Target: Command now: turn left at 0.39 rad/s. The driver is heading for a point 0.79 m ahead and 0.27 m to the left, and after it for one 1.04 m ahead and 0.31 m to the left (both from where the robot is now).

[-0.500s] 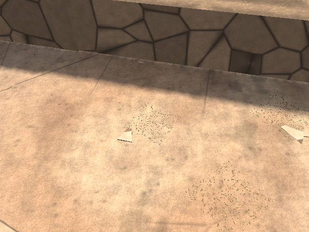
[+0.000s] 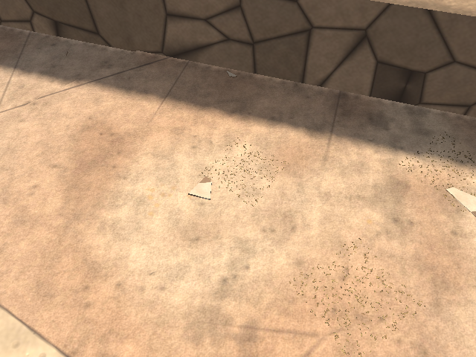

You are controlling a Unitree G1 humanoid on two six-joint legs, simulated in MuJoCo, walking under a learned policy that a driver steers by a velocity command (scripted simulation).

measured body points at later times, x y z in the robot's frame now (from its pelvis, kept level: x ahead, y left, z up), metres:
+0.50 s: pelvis -0.04 +0.04 +0.01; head -0.02 +0.08 +0.45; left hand +0.01 +0.36 -0.13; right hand +0.15 -0.20 -0.10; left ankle -0.06 +0.12 -0.73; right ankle +0.01 -0.11 -0.65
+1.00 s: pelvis +0.13 +0.06 +0.01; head +0.15 +0.06 +0.46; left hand +0.16 +0.37 -0.09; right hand +0.28 -0.18 -0.12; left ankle -0.04 +0.12 -0.69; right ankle +0.21 -0.03 -0.73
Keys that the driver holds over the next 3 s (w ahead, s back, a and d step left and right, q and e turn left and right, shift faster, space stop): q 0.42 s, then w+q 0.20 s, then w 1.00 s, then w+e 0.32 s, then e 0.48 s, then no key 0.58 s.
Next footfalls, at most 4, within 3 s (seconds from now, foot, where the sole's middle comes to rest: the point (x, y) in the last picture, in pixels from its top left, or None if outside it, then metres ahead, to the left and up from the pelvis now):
0.38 left None -0.02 0.14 -0.77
0.94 right None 0.24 -0.01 -0.77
1.42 left None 0.45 0.35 -0.77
1.96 right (167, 246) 0.82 0.25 -0.77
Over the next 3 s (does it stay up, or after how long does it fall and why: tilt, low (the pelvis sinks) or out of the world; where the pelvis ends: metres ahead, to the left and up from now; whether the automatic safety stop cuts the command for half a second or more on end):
stays up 0.83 0.32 0.01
